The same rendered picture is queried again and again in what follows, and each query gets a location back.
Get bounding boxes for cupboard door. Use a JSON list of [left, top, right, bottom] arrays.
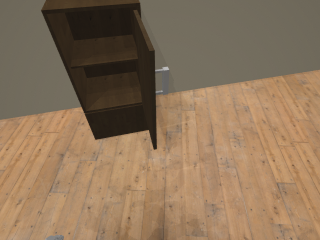
[[133, 10, 157, 150]]

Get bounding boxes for handle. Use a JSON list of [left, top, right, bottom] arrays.
[[155, 66, 169, 95]]

